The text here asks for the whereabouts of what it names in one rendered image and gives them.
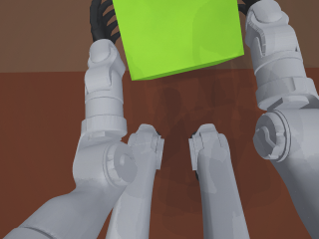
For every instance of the left robot forearm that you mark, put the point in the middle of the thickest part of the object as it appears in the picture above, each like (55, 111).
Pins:
(104, 111)

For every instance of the robot right upper arm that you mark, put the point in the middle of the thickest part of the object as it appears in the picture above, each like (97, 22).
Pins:
(289, 138)

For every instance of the left robot hand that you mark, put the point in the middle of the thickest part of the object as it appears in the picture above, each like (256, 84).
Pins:
(99, 28)

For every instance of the right robot thigh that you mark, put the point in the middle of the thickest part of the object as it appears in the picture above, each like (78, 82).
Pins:
(222, 213)

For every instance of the carton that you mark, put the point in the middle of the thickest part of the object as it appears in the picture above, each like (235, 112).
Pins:
(167, 37)

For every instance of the right robot forearm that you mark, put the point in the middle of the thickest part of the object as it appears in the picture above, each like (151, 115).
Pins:
(277, 62)

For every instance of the left robot shin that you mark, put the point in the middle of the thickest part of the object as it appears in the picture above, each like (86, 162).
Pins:
(144, 127)

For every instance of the robot left upper arm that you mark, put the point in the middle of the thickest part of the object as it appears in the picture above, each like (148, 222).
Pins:
(101, 172)

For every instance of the right robot hand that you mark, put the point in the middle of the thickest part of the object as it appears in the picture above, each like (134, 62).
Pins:
(245, 7)

